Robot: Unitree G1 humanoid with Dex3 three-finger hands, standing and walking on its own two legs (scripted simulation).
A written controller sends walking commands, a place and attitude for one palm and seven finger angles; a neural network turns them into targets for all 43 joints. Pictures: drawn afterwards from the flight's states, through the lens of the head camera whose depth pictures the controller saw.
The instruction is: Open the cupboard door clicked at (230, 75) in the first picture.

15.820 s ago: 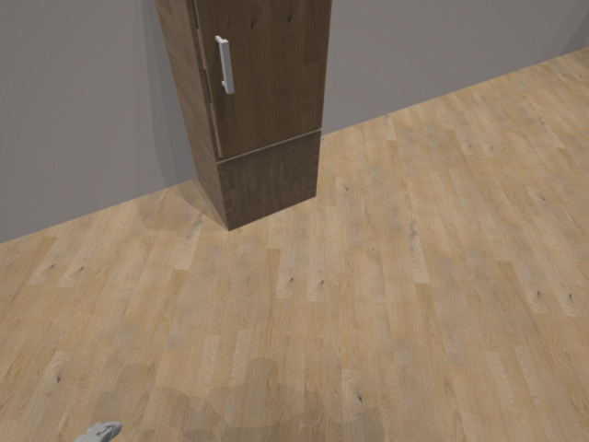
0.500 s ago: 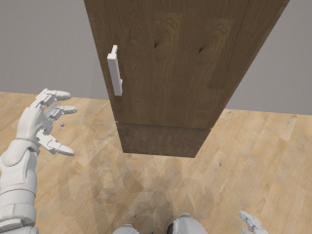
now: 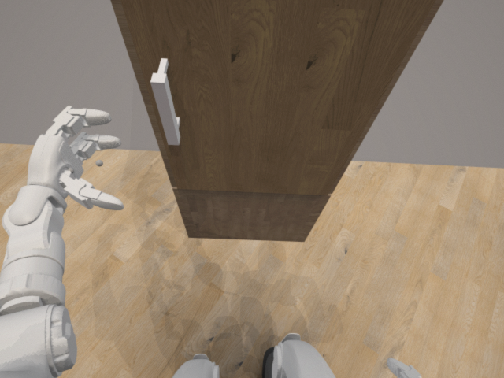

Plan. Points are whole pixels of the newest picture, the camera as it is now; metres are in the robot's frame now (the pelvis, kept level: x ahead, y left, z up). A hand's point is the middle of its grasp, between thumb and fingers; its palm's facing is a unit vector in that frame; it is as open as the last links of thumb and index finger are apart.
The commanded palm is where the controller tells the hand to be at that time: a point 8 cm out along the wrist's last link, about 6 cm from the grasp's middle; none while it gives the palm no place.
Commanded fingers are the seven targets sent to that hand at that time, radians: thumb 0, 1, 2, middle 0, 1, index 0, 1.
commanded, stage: move the hooked fingers beside the handle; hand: left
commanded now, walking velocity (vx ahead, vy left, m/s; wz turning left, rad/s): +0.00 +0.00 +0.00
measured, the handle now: (169, 104) +0.56 +0.14 +0.06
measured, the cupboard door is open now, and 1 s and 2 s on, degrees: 0 0 0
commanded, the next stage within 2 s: slide the fingers in behind the handle in 1.46 s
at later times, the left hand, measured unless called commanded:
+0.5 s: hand (122, 125) +0.50 +0.21 +0.06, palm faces -0.06 -1.00 -0.01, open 14.0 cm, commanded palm +0.49 +0.26 +0.06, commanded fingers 0.00 -0.50 0.30 -0.30 -1.20 -0.30 -1.20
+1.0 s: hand (120, 123) +0.51 +0.22 +0.06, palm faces -0.06 -1.00 -0.03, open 14.0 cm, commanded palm +0.48 +0.25 +0.06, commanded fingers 0.00 -0.50 0.30 -0.30 -1.20 -0.30 -1.20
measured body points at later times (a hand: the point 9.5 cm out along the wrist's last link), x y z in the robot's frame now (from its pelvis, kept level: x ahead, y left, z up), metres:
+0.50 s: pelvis +0.00 +0.00 -0.01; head +0.13 +0.02 +0.42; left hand +0.50 +0.27 +0.07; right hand +0.00 -0.27 -0.11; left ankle -0.03 +0.09 -0.68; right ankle +0.07 -0.11 -0.68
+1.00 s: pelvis +0.02 +0.02 -0.01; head +0.16 +0.04 +0.42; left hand +0.51 +0.27 +0.06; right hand +0.03 -0.25 -0.11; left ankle -0.03 +0.09 -0.68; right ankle +0.07 -0.11 -0.68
